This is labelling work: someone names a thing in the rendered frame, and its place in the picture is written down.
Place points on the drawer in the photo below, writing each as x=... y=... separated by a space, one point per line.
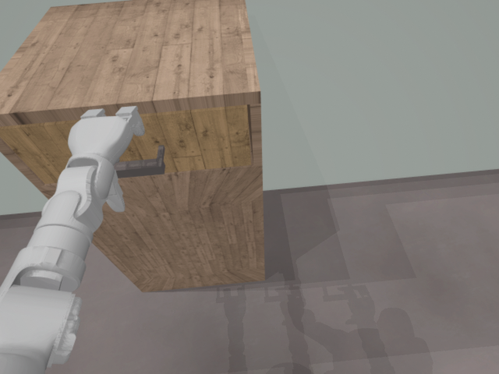
x=193 y=139

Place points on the left robot forearm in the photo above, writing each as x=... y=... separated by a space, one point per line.
x=54 y=257

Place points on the cabinet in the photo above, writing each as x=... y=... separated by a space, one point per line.
x=184 y=229

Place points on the handle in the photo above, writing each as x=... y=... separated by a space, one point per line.
x=127 y=169

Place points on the left robot hand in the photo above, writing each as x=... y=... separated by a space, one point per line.
x=109 y=137

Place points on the robot left upper arm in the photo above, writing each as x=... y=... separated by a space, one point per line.
x=38 y=328

